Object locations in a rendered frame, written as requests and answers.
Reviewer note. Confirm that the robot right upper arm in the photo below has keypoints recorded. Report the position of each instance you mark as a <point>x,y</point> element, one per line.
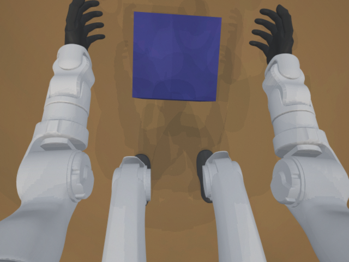
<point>316,190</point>

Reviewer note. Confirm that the left robot shin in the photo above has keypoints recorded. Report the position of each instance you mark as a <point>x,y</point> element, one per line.
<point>126,160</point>

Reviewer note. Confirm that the robot left upper arm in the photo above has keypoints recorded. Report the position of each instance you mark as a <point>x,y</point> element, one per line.
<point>51,183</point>

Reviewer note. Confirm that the carton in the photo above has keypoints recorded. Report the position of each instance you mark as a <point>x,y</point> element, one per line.
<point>175,57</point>

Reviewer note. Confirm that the robot left forearm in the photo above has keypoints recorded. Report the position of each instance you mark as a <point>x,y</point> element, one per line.
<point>66,110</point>

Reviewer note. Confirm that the left robot hand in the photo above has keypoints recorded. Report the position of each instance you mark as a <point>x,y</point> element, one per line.
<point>75,30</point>

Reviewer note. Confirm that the robot right forearm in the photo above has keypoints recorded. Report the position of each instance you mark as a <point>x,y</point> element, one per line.
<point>292,114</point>

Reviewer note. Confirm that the right robot thigh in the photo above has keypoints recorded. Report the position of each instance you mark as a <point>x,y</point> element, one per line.
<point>238,237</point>

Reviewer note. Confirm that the right robot hand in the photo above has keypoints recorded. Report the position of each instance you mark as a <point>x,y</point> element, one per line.
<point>281,40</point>

